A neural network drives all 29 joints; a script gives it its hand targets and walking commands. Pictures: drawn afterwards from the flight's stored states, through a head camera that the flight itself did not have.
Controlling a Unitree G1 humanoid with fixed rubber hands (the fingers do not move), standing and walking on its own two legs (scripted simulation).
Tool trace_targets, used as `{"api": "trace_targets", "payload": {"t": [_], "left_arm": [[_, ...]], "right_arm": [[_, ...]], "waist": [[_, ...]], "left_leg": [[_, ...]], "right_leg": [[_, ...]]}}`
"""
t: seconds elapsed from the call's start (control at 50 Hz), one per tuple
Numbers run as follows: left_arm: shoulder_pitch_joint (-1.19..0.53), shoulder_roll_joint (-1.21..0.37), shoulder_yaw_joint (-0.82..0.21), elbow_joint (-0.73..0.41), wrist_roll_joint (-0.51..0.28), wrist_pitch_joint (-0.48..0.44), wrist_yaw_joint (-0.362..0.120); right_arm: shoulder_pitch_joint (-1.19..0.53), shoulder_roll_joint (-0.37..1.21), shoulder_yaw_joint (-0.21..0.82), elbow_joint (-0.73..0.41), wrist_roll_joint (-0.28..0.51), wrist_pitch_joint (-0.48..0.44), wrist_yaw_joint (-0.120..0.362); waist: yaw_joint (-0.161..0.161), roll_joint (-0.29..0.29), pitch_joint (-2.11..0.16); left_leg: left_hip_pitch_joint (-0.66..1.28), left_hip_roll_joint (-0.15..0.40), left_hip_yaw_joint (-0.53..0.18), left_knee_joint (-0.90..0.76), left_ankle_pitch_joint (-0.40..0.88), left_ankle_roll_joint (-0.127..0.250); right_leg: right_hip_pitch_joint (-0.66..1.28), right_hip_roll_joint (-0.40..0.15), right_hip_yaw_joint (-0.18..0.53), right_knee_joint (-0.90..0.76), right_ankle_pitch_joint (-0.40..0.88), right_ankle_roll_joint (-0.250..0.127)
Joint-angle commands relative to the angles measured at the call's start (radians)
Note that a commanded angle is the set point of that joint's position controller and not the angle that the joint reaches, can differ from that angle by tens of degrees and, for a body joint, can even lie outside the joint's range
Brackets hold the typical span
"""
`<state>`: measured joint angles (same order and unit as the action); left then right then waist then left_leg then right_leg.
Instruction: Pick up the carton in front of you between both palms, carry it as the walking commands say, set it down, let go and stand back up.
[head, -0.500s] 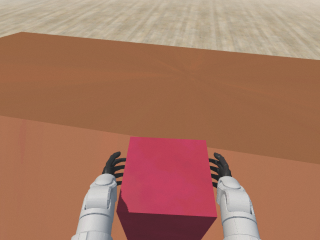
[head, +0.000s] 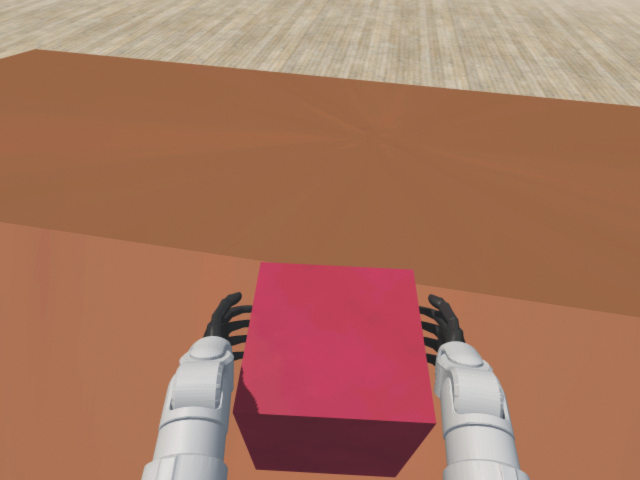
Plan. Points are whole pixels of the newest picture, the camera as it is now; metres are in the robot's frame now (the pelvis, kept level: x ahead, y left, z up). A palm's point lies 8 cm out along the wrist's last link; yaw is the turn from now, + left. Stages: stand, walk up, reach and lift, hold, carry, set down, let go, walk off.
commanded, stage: reach and lift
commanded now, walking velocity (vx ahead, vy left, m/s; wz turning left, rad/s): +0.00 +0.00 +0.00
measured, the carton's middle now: (330, 374) +0.31 +0.00 -0.05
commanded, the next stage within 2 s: hold in 0.42 s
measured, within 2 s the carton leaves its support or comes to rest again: neither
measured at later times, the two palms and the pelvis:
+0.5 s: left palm (216, 345) +0.29 +0.15 +0.04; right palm (453, 348) +0.30 -0.15 +0.04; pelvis +0.01 +0.00 +0.00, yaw +0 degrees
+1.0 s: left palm (214, 346) +0.28 +0.15 +0.05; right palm (457, 351) +0.29 -0.15 +0.05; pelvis +0.00 +0.00 +0.00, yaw +0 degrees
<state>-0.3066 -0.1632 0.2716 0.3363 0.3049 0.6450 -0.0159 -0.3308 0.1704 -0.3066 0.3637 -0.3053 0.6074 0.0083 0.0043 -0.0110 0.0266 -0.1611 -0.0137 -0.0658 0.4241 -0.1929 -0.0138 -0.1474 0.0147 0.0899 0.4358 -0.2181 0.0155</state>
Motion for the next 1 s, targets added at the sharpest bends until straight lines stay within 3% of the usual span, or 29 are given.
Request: {"api": "trace_targets", "payload": {"t": [0.0,0.18,0.38,0.5,0.66,0.98], "left_arm": [[-0.521,-0.945,-0.563,-0.056,-0.25,-0.042,-0.229],[-0.458,-0.935,-0.593,-0.124,-0.275,-0.02,-0.223],[-0.447,-0.916,-0.604,-0.162,-0.285,0.003,-0.221],[-0.423,-0.911,-0.683,-0.268,-0.333,0.041,-0.216],[-0.447,-0.868,-0.604,-0.212,-0.29,0.082,-0.216],[-0.544,-0.914,-0.603,-0.158,-0.29,0.07,-0.226]], "right_arm": [[-0.457,0.95,0.563,0.008,0.238,-0.007,0.257],[-0.388,0.941,0.591,-0.058,0.259,0.016,0.25],[-0.377,0.937,0.611,-0.101,0.272,0.041,0.241],[-0.339,0.934,0.68,-0.208,0.314,0.082,0.227],[-0.381,0.889,0.615,-0.163,0.282,0.123,0.234],[-0.475,0.914,0.602,-0.107,0.272,0.107,0.25]], "waist": [[0.002,0.014,-0.311],[0.0,0.014,-0.307],[0.004,0.004,-0.283],[-0.009,0.002,-0.326],[-0.001,0.005,-0.173],[-0.008,0.008,-0.223]], "left_leg": [[0.16,-0.081,0.007,-0.058,0.174,0.004],[0.193,-0.085,0.002,-0.072,0.257,-0.001],[0.196,-0.09,0.003,-0.081,0.241,0.002],[0.236,-0.093,-0.005,-0.092,0.305,0.001],[0.168,-0.082,0.007,-0.121,0.08,0.009],[0.184,-0.08,0.011,-0.107,0.053,0.005]], "right_leg": [[0.039,0.088,-0.025,-0.08,0.161,-0.011],[0.076,0.091,-0.018,-0.095,0.242,-0.007],[0.091,0.088,-0.015,-0.106,0.243,-0.001],[0.142,0.084,-0.007,-0.119,0.33,0.003],[0.078,0.078,-0.022,-0.145,0.094,-0.007],[0.061,0.077,-0.031,-0.132,0.054,-0.012]]}}
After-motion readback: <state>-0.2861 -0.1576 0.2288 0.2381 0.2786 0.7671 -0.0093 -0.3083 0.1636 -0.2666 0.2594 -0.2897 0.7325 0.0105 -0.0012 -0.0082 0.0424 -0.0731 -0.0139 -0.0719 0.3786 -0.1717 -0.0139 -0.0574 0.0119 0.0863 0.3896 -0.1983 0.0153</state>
